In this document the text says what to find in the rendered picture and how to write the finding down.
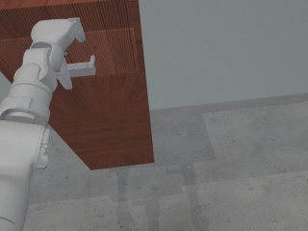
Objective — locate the cabinet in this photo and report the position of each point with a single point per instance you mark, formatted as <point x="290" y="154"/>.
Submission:
<point x="104" y="119"/>

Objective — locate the drawer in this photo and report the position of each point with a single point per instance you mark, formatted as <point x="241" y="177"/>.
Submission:
<point x="115" y="51"/>

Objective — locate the handle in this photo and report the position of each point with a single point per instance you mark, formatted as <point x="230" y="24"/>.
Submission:
<point x="82" y="69"/>

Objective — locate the robot left upper arm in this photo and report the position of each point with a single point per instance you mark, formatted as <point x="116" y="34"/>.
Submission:
<point x="24" y="149"/>

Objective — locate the left robot forearm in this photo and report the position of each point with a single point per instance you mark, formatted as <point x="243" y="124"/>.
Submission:
<point x="33" y="84"/>

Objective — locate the left robot hand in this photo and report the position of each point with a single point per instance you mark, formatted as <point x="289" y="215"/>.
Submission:
<point x="63" y="32"/>

